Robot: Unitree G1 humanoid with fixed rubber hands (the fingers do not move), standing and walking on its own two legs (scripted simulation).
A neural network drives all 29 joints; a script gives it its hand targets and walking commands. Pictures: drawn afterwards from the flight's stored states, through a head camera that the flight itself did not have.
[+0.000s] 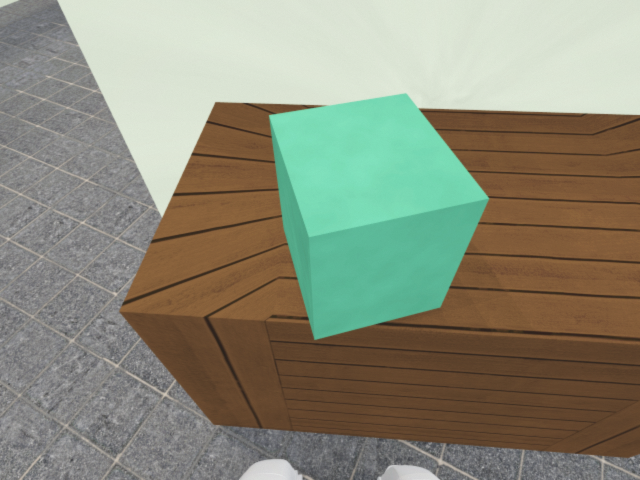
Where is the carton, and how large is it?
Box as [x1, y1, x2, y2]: [269, 93, 488, 339]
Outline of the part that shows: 406,93 269,115 283,227 314,339 439,307 487,202 488,197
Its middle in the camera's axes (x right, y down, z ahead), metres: +0.06 -0.03 +0.58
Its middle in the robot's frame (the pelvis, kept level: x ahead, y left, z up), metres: +0.45 -0.02 +0.05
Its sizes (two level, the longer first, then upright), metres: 0.230 0.206 0.241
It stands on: a pedestal, 0.67 m high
